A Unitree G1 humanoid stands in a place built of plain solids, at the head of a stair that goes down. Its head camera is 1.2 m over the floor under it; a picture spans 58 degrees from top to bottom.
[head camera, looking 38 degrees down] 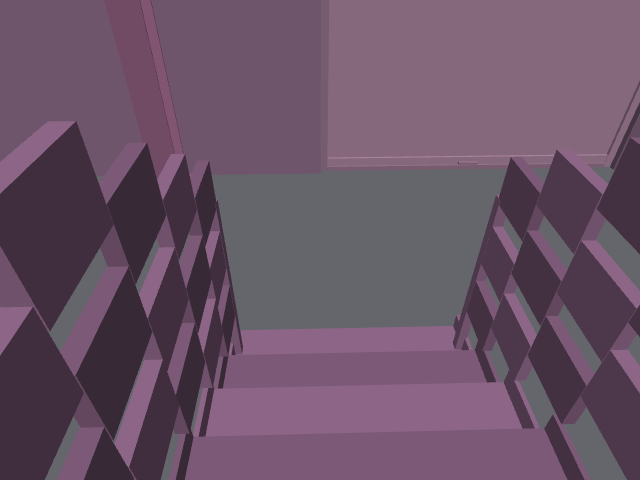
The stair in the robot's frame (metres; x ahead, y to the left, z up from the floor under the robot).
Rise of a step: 0.16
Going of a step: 0.30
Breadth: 1.32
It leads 1 degrees to the left of straight ahead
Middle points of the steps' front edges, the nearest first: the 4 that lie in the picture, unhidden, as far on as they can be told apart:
0.81 -0.18 -0.32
1.11 -0.17 -0.48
1.41 -0.17 -0.64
1.71 -0.16 -0.80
